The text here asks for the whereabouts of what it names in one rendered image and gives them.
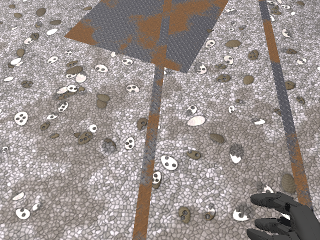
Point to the right robot hand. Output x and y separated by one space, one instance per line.
303 224

